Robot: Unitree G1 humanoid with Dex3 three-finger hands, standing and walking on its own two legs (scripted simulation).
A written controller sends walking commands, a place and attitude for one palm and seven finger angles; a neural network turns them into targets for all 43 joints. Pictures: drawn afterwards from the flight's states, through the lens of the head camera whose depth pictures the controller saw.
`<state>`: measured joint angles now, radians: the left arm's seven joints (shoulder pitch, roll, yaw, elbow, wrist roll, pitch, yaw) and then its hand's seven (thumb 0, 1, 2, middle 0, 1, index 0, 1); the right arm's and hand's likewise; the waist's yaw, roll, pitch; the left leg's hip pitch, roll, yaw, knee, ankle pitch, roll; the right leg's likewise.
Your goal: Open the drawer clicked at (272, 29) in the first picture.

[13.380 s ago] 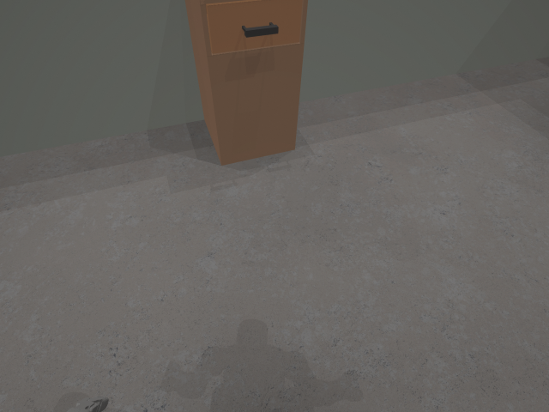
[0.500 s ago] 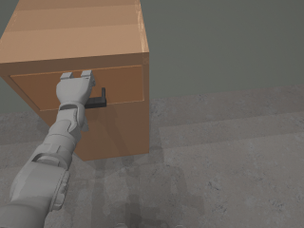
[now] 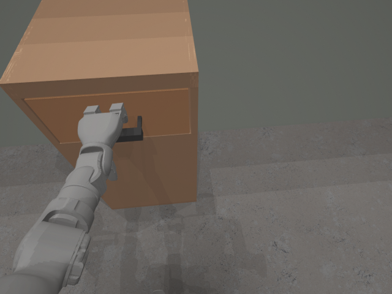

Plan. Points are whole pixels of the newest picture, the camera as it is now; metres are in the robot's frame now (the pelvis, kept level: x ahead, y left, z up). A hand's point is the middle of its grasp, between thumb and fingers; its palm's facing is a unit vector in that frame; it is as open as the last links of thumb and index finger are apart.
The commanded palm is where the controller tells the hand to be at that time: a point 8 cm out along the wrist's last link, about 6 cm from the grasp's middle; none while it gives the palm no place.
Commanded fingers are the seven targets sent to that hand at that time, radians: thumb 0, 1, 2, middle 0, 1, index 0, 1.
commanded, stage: lower the fingers behind the handle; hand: left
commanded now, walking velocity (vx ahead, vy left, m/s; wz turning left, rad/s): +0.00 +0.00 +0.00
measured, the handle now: (117, 128) +0.52 +0.20 -0.04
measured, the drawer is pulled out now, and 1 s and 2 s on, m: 0.00 0.00 0.00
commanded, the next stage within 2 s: lift the fingers back up to retry in 1.36 s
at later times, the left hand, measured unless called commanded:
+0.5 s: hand (114, 150) +0.44 +0.19 -0.02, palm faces -0.03 -0.02 -1.00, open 13.8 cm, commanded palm +0.43 +0.18 +0.03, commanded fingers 0.00 -0.50 0.30 -0.30 -1.20 -0.30 -1.20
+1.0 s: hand (115, 148) +0.45 +0.19 -0.02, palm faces +0.00 +0.01 -1.00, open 13.9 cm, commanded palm +0.43 +0.18 +0.00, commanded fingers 0.00 -0.50 0.30 -0.30 -1.20 -0.30 -1.20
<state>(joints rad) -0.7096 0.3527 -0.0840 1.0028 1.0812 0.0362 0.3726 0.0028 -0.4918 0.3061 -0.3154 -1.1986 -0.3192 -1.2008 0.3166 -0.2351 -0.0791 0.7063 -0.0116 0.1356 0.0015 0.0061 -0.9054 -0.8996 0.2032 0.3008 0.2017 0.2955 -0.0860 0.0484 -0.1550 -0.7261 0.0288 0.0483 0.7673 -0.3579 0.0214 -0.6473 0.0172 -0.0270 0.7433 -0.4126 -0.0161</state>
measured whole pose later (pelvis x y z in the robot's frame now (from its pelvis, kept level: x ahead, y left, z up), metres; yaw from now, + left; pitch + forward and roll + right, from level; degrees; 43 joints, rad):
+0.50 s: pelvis -0.02 +0.00 -0.02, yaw +0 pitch +20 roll -1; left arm -0.75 0.36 -0.07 1.08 1.11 0.03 0.45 0.00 -0.49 0.31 -0.32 -1.21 -0.32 -1.20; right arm 0.34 -0.23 -0.08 0.73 -0.02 0.10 -0.01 0.01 -0.91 -0.90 0.20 0.30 0.20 0.30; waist -0.11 0.06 -0.17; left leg -0.86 0.04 0.04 0.87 -0.37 0.02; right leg -0.78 0.02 -0.03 0.85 -0.43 -0.02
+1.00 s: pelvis -0.05 +0.01 -0.04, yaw -1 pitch +23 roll -2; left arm -0.89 0.38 -0.12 1.15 1.10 0.10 0.45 0.00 -0.49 0.31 -0.31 -1.36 -0.31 -1.21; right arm 0.35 -0.23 -0.04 0.71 -0.01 0.08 -0.01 0.01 -0.90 -0.90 0.20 0.30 0.20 0.30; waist -0.13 0.06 -0.19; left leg -1.01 0.04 0.04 1.00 -0.38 0.03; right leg -0.93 0.02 -0.04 0.98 -0.45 -0.01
